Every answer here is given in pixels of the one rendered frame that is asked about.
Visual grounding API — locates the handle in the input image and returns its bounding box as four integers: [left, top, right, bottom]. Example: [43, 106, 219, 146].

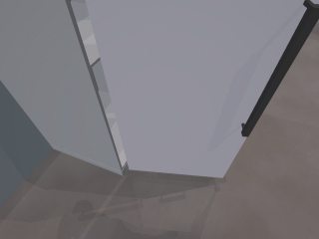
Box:
[241, 0, 319, 137]

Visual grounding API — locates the fridge door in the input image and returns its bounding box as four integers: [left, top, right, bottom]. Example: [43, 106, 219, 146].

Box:
[85, 0, 319, 178]

